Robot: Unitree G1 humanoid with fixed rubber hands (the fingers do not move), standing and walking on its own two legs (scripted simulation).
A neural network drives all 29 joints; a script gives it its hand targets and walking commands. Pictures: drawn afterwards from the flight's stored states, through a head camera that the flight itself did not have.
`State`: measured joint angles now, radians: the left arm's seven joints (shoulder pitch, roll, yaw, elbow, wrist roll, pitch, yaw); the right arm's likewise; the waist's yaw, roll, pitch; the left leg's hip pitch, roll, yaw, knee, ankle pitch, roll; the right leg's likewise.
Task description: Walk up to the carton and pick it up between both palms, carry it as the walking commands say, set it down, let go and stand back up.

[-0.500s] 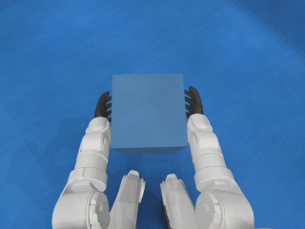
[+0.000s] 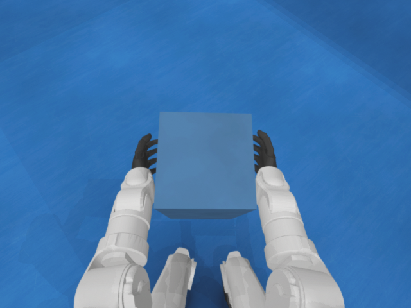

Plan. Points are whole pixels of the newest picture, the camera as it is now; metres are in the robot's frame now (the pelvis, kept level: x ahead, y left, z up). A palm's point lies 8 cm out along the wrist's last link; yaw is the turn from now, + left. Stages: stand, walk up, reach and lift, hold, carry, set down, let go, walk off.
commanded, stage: reach and lift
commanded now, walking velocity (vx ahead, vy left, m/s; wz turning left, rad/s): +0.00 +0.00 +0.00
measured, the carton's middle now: (202, 176) +0.39 +0.03 -0.09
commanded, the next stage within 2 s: none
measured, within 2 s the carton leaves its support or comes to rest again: neither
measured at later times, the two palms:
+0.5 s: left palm (135, 165) +0.36 +0.15 +0.02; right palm (277, 154) +0.39 -0.10 +0.04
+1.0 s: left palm (119, 153) +0.35 +0.15 +0.10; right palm (293, 141) +0.37 -0.10 +0.12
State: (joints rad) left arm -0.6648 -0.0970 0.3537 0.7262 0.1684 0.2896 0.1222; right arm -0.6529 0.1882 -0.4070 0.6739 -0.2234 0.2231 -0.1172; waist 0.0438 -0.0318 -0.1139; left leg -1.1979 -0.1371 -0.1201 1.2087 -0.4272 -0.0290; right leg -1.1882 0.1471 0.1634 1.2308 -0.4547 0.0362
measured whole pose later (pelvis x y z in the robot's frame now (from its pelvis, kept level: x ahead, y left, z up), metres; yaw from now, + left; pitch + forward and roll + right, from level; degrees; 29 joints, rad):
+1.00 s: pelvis +0.03 +0.00 +0.10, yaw +0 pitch +4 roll +0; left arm -0.45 -0.14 0.31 0.60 0.22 0.46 0.10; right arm -0.49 0.23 -0.38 0.61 -0.29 0.38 -0.06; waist 0.05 -0.04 -0.03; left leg -0.42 -0.09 -0.15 0.60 -0.24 -0.01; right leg -0.41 0.09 0.18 0.61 -0.26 0.01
